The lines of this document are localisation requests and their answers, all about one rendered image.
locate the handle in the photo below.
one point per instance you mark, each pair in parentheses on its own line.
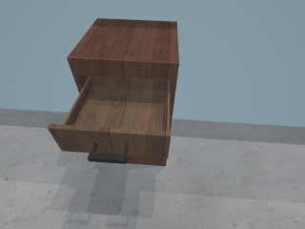
(108,158)

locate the cabinet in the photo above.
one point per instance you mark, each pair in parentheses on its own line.
(127,48)

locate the drawer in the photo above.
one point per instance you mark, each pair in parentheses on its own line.
(118,111)

